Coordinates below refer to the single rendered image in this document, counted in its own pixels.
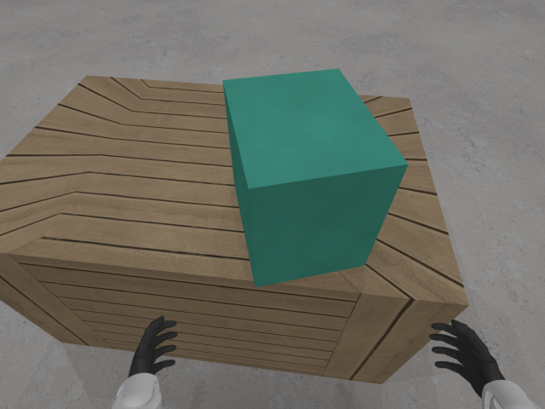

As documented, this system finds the carton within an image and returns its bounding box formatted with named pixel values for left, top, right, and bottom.
left=222, top=68, right=408, bottom=287

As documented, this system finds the robot right forearm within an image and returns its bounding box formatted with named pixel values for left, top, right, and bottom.
left=482, top=380, right=541, bottom=409

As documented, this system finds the robot left hand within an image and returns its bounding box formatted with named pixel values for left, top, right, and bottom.
left=128, top=316, right=178, bottom=378

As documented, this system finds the robot left forearm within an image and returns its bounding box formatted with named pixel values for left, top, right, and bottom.
left=112, top=373, right=162, bottom=409

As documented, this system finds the robot right hand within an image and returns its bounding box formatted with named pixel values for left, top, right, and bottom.
left=429, top=320, right=506, bottom=399

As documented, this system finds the pedestal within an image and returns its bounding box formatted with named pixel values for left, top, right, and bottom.
left=0, top=75, right=469, bottom=384

